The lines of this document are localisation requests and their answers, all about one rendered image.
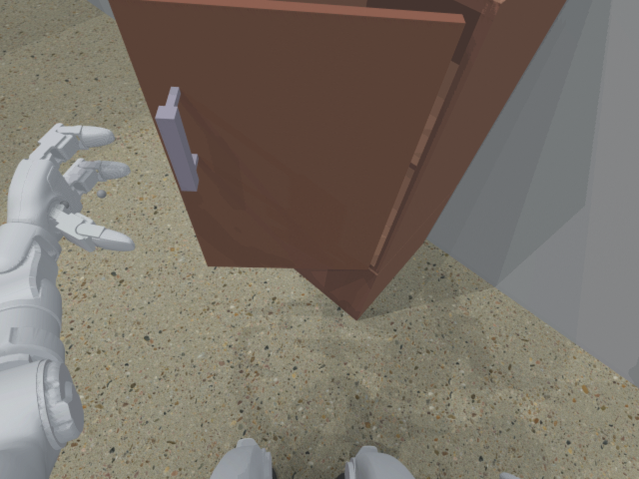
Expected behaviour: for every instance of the left robot upper arm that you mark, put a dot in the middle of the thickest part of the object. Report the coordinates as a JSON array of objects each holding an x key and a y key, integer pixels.
[{"x": 40, "y": 411}]

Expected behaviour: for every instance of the cupboard door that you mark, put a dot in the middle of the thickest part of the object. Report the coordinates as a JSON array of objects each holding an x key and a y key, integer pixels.
[{"x": 305, "y": 118}]

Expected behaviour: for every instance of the robot left forearm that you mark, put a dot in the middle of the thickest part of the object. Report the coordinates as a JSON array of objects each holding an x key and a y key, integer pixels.
[{"x": 30, "y": 302}]

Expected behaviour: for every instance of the robot shin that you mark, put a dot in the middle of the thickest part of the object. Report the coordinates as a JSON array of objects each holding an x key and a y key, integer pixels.
[
  {"x": 365, "y": 449},
  {"x": 247, "y": 442}
]

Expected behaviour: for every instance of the robot right shin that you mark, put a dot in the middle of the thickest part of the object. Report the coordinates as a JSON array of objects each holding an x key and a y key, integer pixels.
[{"x": 365, "y": 449}]

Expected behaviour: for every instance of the robot left shin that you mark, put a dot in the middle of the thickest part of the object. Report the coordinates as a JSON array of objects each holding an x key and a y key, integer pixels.
[{"x": 247, "y": 442}]

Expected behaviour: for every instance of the handle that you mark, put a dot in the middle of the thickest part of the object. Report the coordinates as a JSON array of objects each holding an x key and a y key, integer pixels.
[{"x": 173, "y": 134}]

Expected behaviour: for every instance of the robot left hand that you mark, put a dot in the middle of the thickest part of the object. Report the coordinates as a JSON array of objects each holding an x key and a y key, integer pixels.
[{"x": 37, "y": 188}]

